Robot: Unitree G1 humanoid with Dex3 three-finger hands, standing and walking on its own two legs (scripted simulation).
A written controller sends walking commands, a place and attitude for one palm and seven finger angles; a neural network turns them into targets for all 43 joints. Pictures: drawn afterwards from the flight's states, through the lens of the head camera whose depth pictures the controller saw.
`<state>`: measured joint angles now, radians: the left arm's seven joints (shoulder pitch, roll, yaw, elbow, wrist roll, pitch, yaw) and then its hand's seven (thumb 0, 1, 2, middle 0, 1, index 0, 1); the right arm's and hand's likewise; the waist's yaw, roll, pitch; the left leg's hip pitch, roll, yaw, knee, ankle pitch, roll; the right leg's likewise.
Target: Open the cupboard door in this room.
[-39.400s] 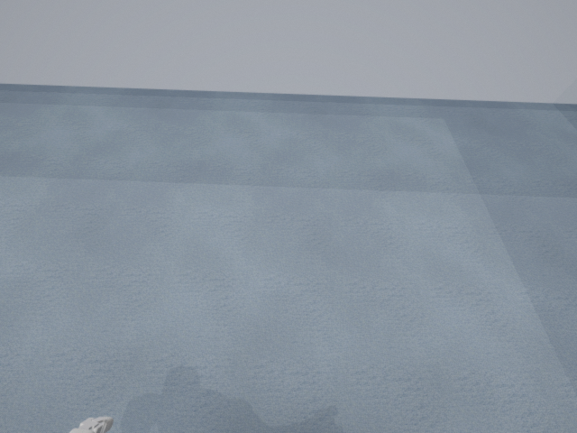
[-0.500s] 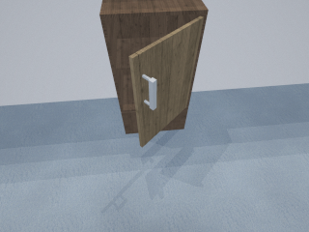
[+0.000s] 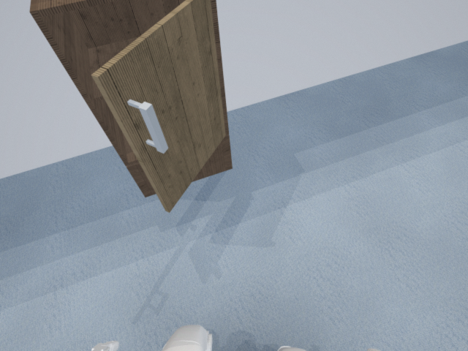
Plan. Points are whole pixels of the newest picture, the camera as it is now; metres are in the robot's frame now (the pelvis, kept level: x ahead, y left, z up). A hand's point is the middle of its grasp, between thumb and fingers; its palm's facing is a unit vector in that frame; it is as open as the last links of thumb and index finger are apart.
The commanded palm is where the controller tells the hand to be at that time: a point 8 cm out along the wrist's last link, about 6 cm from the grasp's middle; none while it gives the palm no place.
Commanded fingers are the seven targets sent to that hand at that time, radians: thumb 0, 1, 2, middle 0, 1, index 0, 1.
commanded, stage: walk to a spot facing it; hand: left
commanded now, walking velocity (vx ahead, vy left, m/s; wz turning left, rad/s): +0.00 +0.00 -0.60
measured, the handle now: (148, 127) +0.59 +0.28 -0.04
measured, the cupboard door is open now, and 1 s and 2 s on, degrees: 41 41 41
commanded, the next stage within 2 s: none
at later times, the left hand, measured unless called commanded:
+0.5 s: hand (150, 330) +0.16 +0.19 -0.15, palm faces -0.27 -0.93 -0.24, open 7.4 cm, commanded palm none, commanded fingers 0.00 0.90 0.90 -0.20 -0.30 -0.20 -0.30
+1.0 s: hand (215, 283) +0.25 +0.08 -0.16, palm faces -0.59 -0.79 -0.16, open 7.4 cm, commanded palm none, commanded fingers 0.00 0.90 0.90 -0.20 -0.30 -0.20 -0.30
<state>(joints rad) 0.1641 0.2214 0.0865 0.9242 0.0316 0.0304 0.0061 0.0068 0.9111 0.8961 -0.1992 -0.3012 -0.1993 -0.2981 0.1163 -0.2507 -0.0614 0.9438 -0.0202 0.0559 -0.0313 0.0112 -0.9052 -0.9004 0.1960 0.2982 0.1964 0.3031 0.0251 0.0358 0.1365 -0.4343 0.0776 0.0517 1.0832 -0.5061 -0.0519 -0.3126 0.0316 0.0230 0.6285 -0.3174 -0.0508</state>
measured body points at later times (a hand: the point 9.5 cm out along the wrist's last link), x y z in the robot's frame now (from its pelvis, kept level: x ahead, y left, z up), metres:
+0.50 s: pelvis +0.01 +0.01 +0.01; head +0.07 +0.00 +0.45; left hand +0.17 +0.24 -0.14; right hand +0.00 -0.26 -0.13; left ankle +0.04 +0.16 -0.73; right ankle -0.03 -0.12 -0.69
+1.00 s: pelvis +0.06 -0.03 +0.01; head +0.11 -0.03 +0.46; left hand +0.29 +0.12 -0.14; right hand -0.08 -0.23 -0.12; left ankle +0.09 +0.09 -0.73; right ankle -0.03 -0.13 -0.64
